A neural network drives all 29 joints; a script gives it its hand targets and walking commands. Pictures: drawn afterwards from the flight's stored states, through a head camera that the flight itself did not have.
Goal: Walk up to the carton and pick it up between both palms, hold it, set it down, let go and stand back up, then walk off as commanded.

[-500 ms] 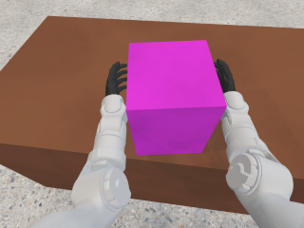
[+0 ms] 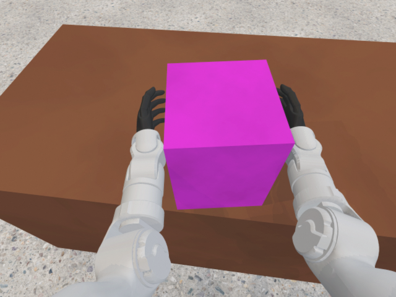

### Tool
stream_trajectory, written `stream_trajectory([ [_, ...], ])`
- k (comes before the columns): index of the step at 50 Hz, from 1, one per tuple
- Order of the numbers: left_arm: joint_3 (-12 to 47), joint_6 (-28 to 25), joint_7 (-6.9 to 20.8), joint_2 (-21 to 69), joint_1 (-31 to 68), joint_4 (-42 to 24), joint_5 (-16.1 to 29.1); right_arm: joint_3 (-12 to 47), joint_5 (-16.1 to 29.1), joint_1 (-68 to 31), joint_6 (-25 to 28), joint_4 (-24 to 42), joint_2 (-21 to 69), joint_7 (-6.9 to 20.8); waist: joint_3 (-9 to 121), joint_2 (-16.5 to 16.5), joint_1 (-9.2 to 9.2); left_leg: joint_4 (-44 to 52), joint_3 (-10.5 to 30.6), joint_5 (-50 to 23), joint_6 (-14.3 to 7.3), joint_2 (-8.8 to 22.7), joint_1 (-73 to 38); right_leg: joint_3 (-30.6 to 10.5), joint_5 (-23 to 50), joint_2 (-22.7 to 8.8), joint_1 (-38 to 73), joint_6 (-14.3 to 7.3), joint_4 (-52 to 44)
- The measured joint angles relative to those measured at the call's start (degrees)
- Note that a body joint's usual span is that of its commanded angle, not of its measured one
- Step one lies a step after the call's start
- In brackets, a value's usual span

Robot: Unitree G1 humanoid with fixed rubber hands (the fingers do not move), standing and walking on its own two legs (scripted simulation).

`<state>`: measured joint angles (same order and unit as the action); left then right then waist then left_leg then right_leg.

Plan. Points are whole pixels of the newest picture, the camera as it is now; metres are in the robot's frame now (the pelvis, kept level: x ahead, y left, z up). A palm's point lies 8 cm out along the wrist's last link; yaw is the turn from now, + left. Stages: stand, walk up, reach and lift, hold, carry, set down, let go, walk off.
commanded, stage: reach and lift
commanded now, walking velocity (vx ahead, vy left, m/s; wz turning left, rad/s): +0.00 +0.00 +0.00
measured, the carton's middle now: (218, 140) +0.43 +0.02 +0.04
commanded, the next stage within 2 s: none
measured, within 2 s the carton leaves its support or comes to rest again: leaves its support in 0.78 s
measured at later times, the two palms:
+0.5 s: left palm (147, 129) +0.41 +0.16 +0.09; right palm (291, 124) +0.45 -0.13 +0.09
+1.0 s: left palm (140, 136) +0.38 +0.17 +0.10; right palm (292, 131) +0.42 -0.12 +0.10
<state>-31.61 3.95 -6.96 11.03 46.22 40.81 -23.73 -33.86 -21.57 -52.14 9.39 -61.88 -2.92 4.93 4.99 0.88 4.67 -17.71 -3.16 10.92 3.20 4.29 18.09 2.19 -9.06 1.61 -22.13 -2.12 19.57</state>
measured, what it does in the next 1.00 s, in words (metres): stands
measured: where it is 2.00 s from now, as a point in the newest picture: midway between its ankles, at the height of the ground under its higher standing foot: outside the picture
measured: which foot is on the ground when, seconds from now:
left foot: down 0.00-1.00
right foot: down 0.00-1.00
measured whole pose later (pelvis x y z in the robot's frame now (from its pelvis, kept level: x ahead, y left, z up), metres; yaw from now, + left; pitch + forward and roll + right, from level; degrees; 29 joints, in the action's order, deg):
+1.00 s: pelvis -0.03 +0.00 +0.00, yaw +1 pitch +13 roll +1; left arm -29.9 -1.6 -8.2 8.8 47.7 46.5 -21.0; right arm -32.4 -22.2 -53.2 18.3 -69.3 -4.7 0.8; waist 7.5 2.1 4.3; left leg -18.6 -1.8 8.2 3.2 3.7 22.9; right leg 3.5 -6.8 0.9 -26.4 -2.4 20.3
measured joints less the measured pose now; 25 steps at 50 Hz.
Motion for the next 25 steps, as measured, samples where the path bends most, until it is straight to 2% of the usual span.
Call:
stream_trajectory([
  [25, 0.3, -0.7, -0.3, -0.4, 0.4, 0.8, 0.9, 0.6, 0.1, -0.2, 1.1, -0.4, -0.2, -0.6, -0.4, 0.0, -0.57, 0.1, 0.8, -0.5, 0.0, -0.3, 0.3, 0.8, 0.0, -0.4, -0.2, 0.0, 0.3],
])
